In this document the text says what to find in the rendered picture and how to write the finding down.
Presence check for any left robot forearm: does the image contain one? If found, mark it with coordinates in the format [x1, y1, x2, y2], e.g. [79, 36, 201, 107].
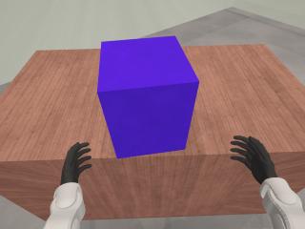
[43, 182, 86, 229]

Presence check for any robot right hand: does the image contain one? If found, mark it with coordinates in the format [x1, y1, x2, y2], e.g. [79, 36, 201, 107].
[230, 135, 278, 184]

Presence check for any carton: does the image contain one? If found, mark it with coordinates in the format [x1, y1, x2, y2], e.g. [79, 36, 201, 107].
[97, 35, 199, 159]

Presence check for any robot left hand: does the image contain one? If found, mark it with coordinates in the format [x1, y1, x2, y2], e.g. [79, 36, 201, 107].
[60, 142, 92, 186]

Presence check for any pedestal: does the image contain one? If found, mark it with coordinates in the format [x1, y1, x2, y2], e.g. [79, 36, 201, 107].
[0, 44, 305, 221]

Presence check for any right robot forearm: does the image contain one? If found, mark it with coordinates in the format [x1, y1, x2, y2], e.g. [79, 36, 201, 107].
[259, 177, 305, 229]

